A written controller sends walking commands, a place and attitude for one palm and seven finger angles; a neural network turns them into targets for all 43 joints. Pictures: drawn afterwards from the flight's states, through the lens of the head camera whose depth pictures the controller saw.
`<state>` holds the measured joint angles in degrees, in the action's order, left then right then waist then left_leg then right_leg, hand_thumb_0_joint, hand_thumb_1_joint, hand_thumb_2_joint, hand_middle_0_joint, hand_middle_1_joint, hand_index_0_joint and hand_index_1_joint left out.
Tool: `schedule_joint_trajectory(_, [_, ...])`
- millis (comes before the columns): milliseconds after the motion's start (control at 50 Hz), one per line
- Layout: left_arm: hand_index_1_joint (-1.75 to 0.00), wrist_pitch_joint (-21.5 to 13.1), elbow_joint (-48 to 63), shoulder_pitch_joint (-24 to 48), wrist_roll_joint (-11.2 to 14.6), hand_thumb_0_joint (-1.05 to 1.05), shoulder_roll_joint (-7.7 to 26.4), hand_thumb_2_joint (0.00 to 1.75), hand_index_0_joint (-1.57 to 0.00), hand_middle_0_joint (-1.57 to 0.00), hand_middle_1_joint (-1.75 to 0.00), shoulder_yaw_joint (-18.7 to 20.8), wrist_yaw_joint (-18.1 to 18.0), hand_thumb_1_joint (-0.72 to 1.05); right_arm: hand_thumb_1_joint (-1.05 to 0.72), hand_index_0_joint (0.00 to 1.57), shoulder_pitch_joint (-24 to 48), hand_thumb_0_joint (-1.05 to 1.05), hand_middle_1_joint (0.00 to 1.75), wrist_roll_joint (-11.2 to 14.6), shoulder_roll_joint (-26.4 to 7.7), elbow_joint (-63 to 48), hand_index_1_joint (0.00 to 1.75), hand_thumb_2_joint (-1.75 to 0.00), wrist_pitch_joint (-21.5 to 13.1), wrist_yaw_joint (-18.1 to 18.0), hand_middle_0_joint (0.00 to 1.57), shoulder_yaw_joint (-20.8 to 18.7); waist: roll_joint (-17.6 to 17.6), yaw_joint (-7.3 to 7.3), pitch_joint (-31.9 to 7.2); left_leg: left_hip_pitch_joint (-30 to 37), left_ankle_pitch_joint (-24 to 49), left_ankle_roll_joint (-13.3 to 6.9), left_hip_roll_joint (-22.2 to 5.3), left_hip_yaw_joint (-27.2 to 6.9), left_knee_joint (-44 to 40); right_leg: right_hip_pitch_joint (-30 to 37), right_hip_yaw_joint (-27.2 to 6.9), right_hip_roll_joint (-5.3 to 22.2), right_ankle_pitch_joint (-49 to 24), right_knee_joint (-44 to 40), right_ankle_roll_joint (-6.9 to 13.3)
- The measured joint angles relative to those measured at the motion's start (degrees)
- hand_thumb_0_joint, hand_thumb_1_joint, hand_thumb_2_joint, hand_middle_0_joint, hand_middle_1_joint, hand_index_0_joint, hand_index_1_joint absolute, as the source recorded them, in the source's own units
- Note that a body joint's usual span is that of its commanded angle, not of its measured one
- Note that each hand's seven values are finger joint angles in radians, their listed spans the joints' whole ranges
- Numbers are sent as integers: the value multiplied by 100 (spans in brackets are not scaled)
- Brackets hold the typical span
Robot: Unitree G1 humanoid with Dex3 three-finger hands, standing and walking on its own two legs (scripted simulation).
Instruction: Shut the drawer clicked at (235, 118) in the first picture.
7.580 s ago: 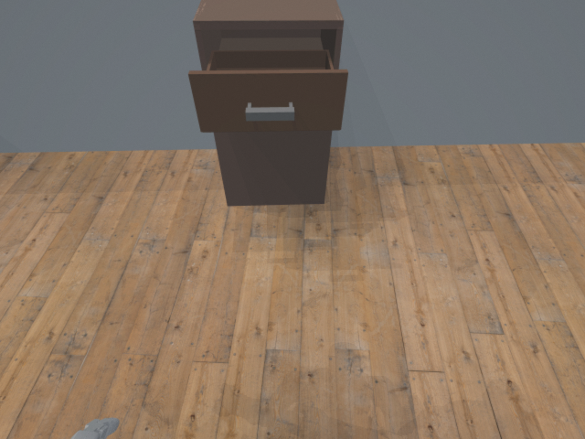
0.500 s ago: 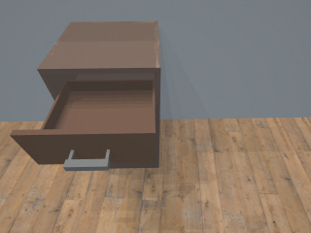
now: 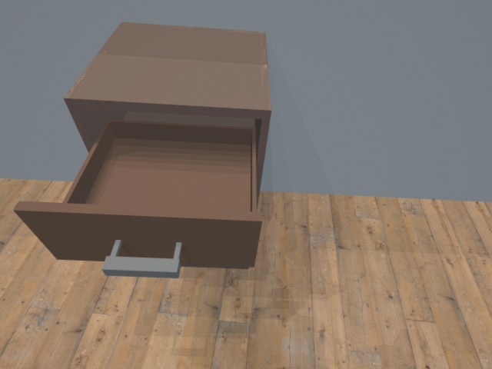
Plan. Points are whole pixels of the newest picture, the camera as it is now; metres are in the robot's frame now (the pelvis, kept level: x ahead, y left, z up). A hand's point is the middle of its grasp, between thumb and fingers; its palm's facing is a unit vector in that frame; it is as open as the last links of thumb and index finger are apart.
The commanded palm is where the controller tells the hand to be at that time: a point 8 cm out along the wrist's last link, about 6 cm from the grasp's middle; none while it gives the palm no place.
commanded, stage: come to a stop and stand still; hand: left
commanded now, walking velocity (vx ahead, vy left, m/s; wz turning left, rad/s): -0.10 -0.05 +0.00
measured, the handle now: (145, 256) +0.31 +0.21 -0.05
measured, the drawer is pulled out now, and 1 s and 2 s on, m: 0.29 0.29 0.28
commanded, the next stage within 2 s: look again from close up in 1.08 s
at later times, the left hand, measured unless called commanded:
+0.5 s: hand out of the picture +0.10 +0.17 -0.17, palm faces +0.04 -0.98 -0.21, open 7.3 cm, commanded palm none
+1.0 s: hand out of the picture -0.01 +0.14 -0.16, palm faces +0.02 -0.98 -0.19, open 7.4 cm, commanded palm none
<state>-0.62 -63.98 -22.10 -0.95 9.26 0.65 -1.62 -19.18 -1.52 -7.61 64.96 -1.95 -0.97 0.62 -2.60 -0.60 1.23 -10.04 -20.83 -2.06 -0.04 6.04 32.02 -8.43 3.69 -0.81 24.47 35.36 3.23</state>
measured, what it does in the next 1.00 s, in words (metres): steps on the spot: right foot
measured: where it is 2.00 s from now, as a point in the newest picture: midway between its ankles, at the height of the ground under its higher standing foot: outside the picture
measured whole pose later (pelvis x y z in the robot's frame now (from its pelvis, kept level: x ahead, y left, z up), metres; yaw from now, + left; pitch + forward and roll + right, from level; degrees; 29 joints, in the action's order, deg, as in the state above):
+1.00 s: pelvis +0.00 -0.03 +0.01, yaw +0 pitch -2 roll +1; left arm 0.5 -61.7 -18.1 -1.0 8.0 -0.8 -2.1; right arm -18.5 -0.5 -7.6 63.8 0.0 -0.8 0.8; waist -0.5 -0.3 2.8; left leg -6.7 -14.8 0.4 -1.8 6.8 23.4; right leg -14.4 2.8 0.6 9.6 25.5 1.6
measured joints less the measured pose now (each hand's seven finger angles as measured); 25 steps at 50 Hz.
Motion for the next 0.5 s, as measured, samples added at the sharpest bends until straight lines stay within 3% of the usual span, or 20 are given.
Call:
schedule_joint_trajectory(60, [-30,111,-68,128,-11,1,-38,90,-20,-20,-30,-29,5,90,-91,20,-121,1,30,-4,-24,-91,30,-90,-131,-74,20,2,105,113,19,173,-54,-98,42,30,-238,-765,1,38,585,1723,-17])
schedule_joint_trajectory(100, [-30,132,9,327,-3,1,-45,90,-20,-20,-30,-19,1,90,-91,20,-187,0,30,-7,-1,-76,30,-90,-124,-107,20,33,202,164,89,301,60,-103,51,-35,-480,-1155,50,117,590,2193,-66])
schedule_joint_trajectory(180, [-30,106,294,771,24,1,-31,90,-20,-20,-30,11,-54,91,-91,20,-194,0,30,-2,103,26,30,-90,-30,-115,20,100,300,144,285,501,178,-65,46,-123,-783,-1416,47,299,1,1440,-186])
schedule_joint_trajectory(280, [-30,-41,523,1017,37,1,113,90,-20,-20,-30,68,-68,92,-91,21,-122,1,30,91,196,-9,30,-90,85,-82,20,44,257,111,396,505,-166,82,28,-129,-337,-963,-2,376,-1483,-311,-236])
schedule_joint_trajectory(380, [-30,-8,528,1159,-7,1,57,90,-20,-20,-30,26,-106,91,-91,21,226,1,30,180,47,-249,30,-90,217,-109,20,-149,386,276,357,23,-616,231,-80,-246,312,-994,141,350,-927,-96,-269])
schedule_joint_trajectory(440, [-30,95,573,1228,10,1,59,90,-20,-20,-30,34,-111,91,-91,20,438,1,30,161,27,-357,30,-90,208,-98,20,-177,180,217,394,122,0,180,-35,-70,37,-1012,33,418,-961,-31,-301])
schedule_joint_trajectory(500, [-30,229,626,1215,36,0,49,90,-20,-20,-30,78,-120,92,-92,20,471,1,30,92,-17,-456,30,-90,187,-92,20,-184,39,105,294,246,15,87,43,63,-205,-1038,-104,454,-987,-24,-291])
